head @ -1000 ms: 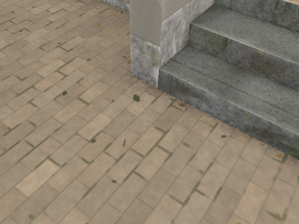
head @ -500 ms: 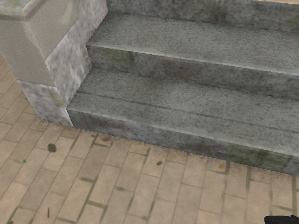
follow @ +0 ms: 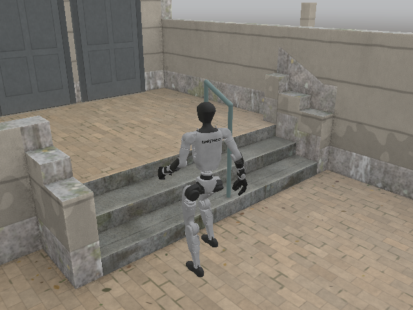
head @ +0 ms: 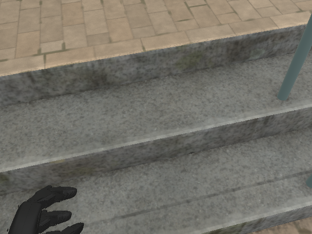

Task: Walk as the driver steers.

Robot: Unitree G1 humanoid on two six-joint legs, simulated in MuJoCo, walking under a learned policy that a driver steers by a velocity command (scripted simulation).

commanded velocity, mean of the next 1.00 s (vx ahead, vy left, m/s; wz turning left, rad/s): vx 0.87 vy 0.00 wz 0.56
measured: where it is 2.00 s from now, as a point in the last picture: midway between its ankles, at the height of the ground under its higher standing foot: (22, 88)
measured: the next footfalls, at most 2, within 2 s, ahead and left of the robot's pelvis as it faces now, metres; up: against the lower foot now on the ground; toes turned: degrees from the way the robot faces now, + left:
right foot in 0.14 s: +0.29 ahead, -0.15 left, +0.00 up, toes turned +7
left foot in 0.52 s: +0.52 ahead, +0.15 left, +0.16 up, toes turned +23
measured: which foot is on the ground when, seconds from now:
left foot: down 0.00-0.12, up 0.14-0.50, down 0.52-0.90, up 0.92-1.00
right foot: up 0.00-0.12, down 0.14-0.52, up 0.54-0.88, down 0.90-1.00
